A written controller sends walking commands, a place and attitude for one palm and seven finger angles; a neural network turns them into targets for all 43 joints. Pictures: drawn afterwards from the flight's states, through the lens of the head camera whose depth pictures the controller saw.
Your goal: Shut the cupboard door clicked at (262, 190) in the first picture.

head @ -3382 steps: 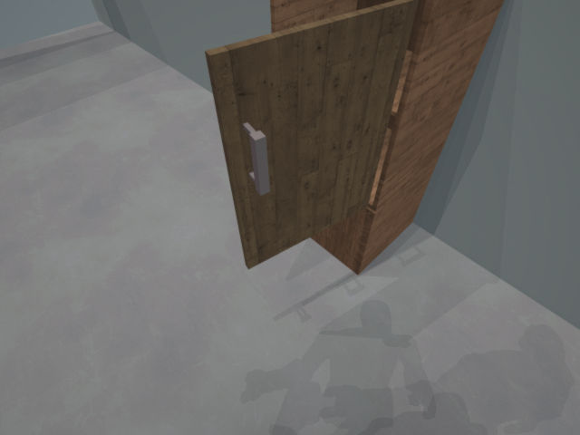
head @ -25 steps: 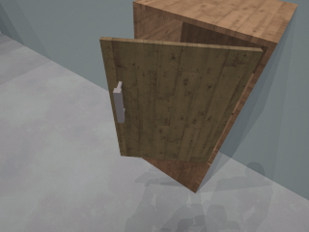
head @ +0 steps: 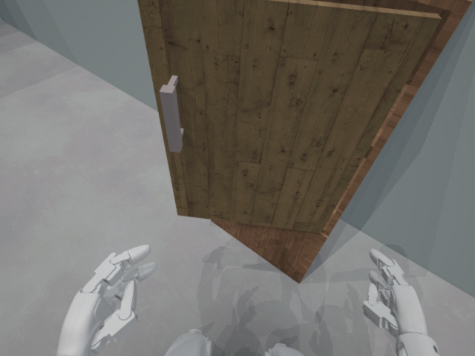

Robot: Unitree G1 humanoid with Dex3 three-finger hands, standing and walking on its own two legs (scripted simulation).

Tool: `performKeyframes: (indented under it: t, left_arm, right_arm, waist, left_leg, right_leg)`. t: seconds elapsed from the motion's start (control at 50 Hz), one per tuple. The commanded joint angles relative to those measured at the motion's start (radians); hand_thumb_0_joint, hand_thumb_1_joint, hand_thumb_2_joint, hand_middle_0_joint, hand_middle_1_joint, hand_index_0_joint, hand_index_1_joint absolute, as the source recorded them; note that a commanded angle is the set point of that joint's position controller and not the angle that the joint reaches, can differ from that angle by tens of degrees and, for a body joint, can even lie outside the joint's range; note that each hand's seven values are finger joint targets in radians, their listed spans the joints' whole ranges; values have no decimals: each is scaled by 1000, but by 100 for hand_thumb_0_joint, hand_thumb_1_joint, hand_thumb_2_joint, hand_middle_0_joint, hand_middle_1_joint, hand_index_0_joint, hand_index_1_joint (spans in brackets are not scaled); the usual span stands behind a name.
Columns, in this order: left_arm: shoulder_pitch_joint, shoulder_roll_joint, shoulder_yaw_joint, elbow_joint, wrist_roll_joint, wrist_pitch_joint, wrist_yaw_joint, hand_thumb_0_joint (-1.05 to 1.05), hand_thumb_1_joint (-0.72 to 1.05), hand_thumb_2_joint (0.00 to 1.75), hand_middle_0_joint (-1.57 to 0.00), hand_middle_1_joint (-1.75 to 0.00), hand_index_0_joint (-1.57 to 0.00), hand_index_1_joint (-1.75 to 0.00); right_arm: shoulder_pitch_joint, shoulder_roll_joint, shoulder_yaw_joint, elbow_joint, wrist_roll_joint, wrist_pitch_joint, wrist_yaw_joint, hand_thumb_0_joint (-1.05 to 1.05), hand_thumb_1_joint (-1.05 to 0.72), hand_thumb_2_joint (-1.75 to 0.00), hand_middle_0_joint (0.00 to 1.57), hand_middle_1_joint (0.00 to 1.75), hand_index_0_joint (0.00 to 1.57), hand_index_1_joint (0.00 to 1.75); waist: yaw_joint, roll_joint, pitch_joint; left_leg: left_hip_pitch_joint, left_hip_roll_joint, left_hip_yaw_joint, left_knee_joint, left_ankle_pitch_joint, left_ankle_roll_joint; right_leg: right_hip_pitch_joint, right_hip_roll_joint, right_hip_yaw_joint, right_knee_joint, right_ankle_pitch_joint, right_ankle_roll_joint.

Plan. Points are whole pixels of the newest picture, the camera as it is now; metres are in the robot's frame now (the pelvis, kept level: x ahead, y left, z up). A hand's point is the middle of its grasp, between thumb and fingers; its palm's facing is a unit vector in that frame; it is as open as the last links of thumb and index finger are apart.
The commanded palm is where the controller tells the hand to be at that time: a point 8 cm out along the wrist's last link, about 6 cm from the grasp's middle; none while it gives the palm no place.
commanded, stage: raise the hand and make a fist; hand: left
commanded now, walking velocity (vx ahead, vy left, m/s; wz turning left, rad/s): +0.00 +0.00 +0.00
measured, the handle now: (174, 115) +0.50 +0.16 +0.13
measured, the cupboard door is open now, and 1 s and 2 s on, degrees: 31 31 31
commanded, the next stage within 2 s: bring the fist close to the handle in 1.52 s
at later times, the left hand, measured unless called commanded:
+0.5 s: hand (122, 275) +0.21 +0.18 +0.08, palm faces -0.02 -1.00 -0.04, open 3.9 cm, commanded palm +0.18 +0.23 +0.09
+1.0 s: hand (104, 245) +0.24 +0.20 +0.12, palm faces -0.03 -1.00 -0.05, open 3.1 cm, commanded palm +0.21 +0.25 +0.13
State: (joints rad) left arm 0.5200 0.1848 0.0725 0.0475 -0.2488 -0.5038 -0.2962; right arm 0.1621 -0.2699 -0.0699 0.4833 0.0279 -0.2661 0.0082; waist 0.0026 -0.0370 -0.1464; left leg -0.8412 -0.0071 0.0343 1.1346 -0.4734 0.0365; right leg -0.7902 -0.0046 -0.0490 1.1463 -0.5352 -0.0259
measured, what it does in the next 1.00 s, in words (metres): stands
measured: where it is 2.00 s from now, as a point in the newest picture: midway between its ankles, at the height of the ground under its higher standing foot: outside the picture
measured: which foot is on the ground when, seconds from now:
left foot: down 0.00-1.00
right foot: down 0.00-1.00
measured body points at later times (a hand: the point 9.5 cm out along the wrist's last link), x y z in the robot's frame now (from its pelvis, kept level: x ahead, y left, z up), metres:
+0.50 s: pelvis +0.02 -0.01 +0.01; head +0.07 -0.02 +0.46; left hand +0.21 +0.23 +0.09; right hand +0.18 -0.25 -0.07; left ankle +0.05 +0.10 -0.65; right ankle +0.02 -0.11 -0.65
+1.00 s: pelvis +0.03 +0.01 +0.04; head +0.04 +0.01 +0.49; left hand +0.23 +0.25 +0.13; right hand +0.22 -0.20 -0.02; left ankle +0.05 +0.10 -0.65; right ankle +0.02 -0.11 -0.65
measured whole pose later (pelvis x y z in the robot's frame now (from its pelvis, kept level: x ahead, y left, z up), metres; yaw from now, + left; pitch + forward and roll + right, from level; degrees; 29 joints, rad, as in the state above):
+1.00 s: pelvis +0.03 +0.01 +0.04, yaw +1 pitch +7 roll -3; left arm 0.40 0.27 0.15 -0.14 -0.30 -0.24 -0.27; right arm 0.25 -0.23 0.06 0.47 0.05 -0.20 -0.05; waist 0.02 0.05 -0.11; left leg -0.65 0.00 0.00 0.95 -0.43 0.04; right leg -0.56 0.01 -0.08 0.90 -0.46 -0.01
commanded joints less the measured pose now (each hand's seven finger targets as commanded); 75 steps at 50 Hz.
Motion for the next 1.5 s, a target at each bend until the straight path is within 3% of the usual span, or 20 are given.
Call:
performKeyframes:
  t: [0.0,0.04,0.1,0.16,0.24,0.28,0.32,0.38,0.44,0.56,0.68,0.76,0.86,0.88,1.1,1.16,1.34,1.42,1.44,1.48]
  left_arm:
    - [-12,150,102,-509,-42,-43,66,0,90,90,-57,-70,-57,-70]
    - [-101,146,63,-577,-40,-76,65,0,90,90,-60,-74,-60,-74]
    - [-84,134,46,-472,-46,-79,4,0,90,90,-66,-80,-66,-80]
    - [-42,163,89,-343,-61,16,-62,0,90,90,-71,-86,-71,-86]
    - [22,223,201,-357,-94,146,-75,0,90,90,-79,-94,-79,-94]
    - [40,209,223,-394,-112,160,-56,0,90,90,-82,-98,-82,-98]
    - [42,199,235,-398,-119,148,-33,0,90,90,-86,-102,-86,-102]
    - [44,167,194,-378,-109,108,-20,0,90,90,-92,-108,-92,-108]
    - [20,163,159,-367,-102,82,-24,0,90,90,-97,-114,-97,-114]
    - [-36,199,164,-423,-95,70,-4,0,90,90,-108,-126,-108,-126]
    - [-55,192,156,-430,-80,99,38,0,90,90,-119,-138,-119,-138]
    - [-93,187,134,-396,-70,147,33,0,90,90,-126,-146,-126,-146]
    - [-165,199,137,-421,-65,183,33,0,90,90,-130,-150,-130,-150]
    - [-182,211,153,-408,-67,190,34,0,90,90,-130,-150,-130,-150]
    - [-303,225,172,-377,-78,254,16,0,90,90,-130,-150,-130,-150]
    - [-267,215,172,-347,-78,262,12,0,90,90,-130,-150,-130,-150]
    - [-278,242,197,-354,-75,226,23,0,90,90,-130,-150,-130,-150]
    - [-276,227,181,-377,-73,209,26,0,90,90,-130,-150,-130,-150]
    - [-275,246,198,-373,-75,209,31,0,90,90,-130,-150,-130,-150]
    - [-270,220,177,-372,-74,207,25,0,90,90,-130,-150,-130,-150]
  right_arm:
    - [-14,-79,-9,-189,0,-13,-33,0,-90,-90,20,30,20,30]
    - [17,-81,2,-162,-9,-17,-49,0,-90,-90,20,30,20,30]
    - [25,-85,9,-119,-6,-25,-63,0,-90,-90,20,30,20,30]
    - [16,-85,12,-111,10,-14,-76,0,-90,-90,20,30,20,30]
    - [-5,-70,15,-141,21,10,-87,0,-90,-90,20,30,20,30]
    - [2,-53,17,-151,18,19,-88,0,-90,-90,20,30,20,30]
    - [9,-47,19,-143,14,23,-86,0,-90,-90,20,30,20,30]
    - [19,-53,19,-135,10,18,-82,0,-90,-90,20,30,20,30]
    - [23,-71,17,-133,11,8,-81,0,-90,-90,20,30,20,30]
    - [42,-87,17,-143,15,-2,-83,0,-90,-90,20,30,20,30]
    - [44,-91,28,-150,17,8,-77,0,-90,-90,20,30,20,30]
    - [48,-96,39,-157,18,18,-75,0,-90,-90,20,30,20,30]
    - [48,-94,56,-160,21,17,-72,0,-90,-90,20,30,20,30]
    - [50,-98,59,-160,19,17,-72,0,-90,-90,20,30,20,30]
    - [37,-107,71,-138,26,0,-79,0,-90,-90,20,30,20,30]
    - [37,-106,70,-132,23,-7,-75,0,-90,-90,20,30,20,30]
    - [39,-113,60,-118,19,-13,-69,0,-90,-90,20,30,20,30]
    - [35,-109,59,-120,20,-16,-69,0,-90,-90,20,30,20,30]
    - [39,-114,58,-115,18,-15,-70,0,-90,-90,20,30,20,30]
    - [37,-110,58,-117,20,-14,-69,0,-90,-90,20,30,20,30]
  waist:
    - [15,179,-163]
    - [-34,135,-171]
    - [-57,96,-140]
    - [-43,18,-117]
    - [26,18,-227]
    - [35,-10,-257]
    - [36,-14,-225]
    - [20,-11,-176]
    - [8,7,-127]
    - [8,71,-149]
    - [10,107,-131]
    - [-4,91,-84]
    - [-1,139,-82]
    - [-2,104,-79]
    - [6,87,-74]
    - [14,80,-70]
    - [9,64,-53]
    - [8,105,-67]
    - [5,78,-67]
    - [3,94,-69]
  left_leg:
    - [143,-1,-87,-165,105,-6]
    - [139,4,-93,-99,175,4]
    - [84,12,-93,-50,171,1]
    - [16,12,-84,-44,132,-1]
    - [49,5,-80,-78,202,-1]
    - [73,3,-82,-101,246,-6]
    - [82,3,-83,-128,258,-12]
    - [99,3,-84,-152,263,-13]
    - [113,2,-82,-168,234,-8]
    - [200,4,-80,-232,220,-4]
    - [267,10,-90,-295,225,-9]
    - [280,14,-96,-322,199,-8]
    - [339,18,-109,-361,208,-15]
    - [339,20,-116,-370,200,-16]
    - [396,16,-116,-427,209,-18]
    - [400,11,-105,-427,251,-16]
    - [377,6,-88,-414,229,-13]
    - [391,4,-86,-414,225,-13]
    - [379,3,-82,-403,234,-9]
    - [386,3,-80,-405,235,-11]
  right_leg:
    - [32,30,51,-197,116,-20]
    - [6,37,59,-182,197,-11]
    - [-16,34,70,-192,200,1]
    - [37,16,121,-257,127,17]
    - [204,-15,160,-285,228,43]
    - [256,-25,151,-280,353,59]
    - [258,-23,130,-278,395,59]
    - [229,-18,108,-274,409,55]
    - [184,-8,97,-291,321,41]
    - [178,13,52,-307,228,8]
    - [195,31,6,-317,245,-2]
    - [204,34,1,-349,234,-3]
    - [223,38,-16,-361,250,-8]
    - [223,39,-19,-365,246,-6]
    - [294,33,-18,-422,261,-5]
    - [314,30,-16,-428,301,-5]
    - [311,26,4,-441,276,-2]
    - [307,24,5,-438,271,-2]
    - [318,23,16,-444,282,0]
    - [313,22,13,-442,283,1]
